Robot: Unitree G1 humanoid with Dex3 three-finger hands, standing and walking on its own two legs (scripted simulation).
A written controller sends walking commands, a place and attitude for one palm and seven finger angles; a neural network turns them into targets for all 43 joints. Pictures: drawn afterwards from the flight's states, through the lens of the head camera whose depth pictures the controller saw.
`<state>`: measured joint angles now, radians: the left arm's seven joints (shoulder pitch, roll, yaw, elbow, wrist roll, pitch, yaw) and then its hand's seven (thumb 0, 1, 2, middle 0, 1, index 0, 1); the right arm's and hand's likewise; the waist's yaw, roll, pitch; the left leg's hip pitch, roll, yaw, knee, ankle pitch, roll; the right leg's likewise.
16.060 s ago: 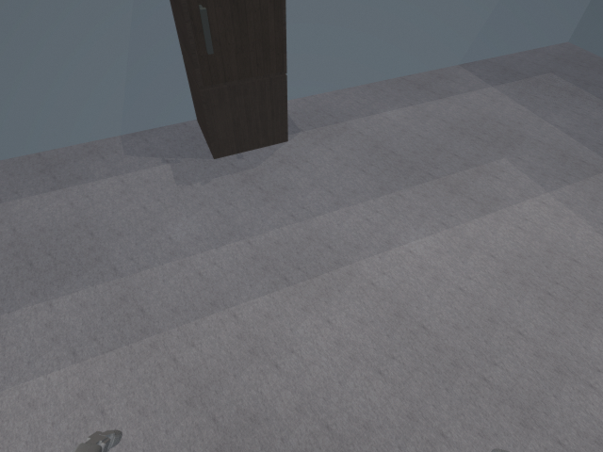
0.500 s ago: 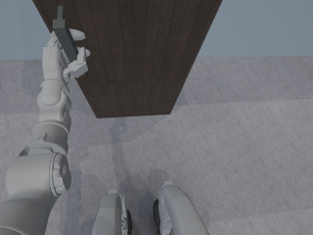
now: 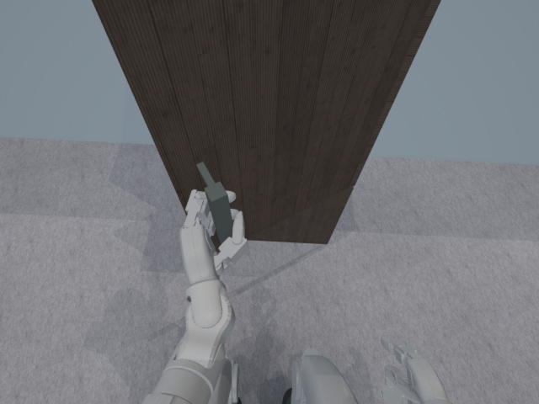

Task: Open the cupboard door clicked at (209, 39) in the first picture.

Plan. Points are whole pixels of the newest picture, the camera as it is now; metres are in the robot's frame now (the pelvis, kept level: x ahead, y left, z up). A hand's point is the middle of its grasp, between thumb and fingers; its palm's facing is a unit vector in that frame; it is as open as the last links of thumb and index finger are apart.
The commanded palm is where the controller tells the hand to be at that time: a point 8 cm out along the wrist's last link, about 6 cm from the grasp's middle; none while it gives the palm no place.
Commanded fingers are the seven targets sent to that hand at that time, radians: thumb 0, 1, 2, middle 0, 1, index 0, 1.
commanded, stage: pull the door open along its arc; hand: left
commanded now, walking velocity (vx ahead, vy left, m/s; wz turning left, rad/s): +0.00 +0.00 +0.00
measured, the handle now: (216, 209) +0.40 +0.09 +0.01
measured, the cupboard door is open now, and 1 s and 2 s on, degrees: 32 40 41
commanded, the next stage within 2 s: open thumb and fingers to let go in 0.24 s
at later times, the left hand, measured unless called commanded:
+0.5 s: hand (262, 258) +0.33 +0.02 +0.00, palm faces +0.37 -0.93 -0.06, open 6.3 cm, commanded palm +0.27 +0.06 +0.00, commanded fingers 0.00 0.27 0.63 -0.35 -1.28 -0.35 -1.28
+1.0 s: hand (260, 262) +0.32 +0.02 +0.00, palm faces +0.36 -0.93 -0.05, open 14.1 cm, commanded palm +0.27 +0.06 +0.00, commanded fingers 0.00 -0.50 0.30 -0.20 -0.60 -0.20 -0.60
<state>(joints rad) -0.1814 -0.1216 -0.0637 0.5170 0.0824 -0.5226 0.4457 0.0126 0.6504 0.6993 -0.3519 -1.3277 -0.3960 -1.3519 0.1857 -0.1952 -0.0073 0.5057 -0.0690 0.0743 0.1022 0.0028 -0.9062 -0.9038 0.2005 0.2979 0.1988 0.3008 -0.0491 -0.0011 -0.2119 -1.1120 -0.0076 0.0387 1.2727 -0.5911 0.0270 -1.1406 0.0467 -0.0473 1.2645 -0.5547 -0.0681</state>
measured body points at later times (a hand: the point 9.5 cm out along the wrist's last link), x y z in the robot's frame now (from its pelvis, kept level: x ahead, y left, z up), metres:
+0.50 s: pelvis -0.01 -0.05 -0.01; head +0.10 -0.08 +0.43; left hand +0.30 +0.07 +0.01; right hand +0.17 -0.27 -0.14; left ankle +0.00 +0.10 -0.62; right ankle +0.02 -0.08 -0.62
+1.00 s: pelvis -0.02 -0.04 -0.01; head +0.09 -0.07 +0.43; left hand +0.29 +0.07 +0.01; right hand +0.15 -0.26 -0.14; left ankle +0.00 +0.10 -0.62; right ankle +0.02 -0.08 -0.62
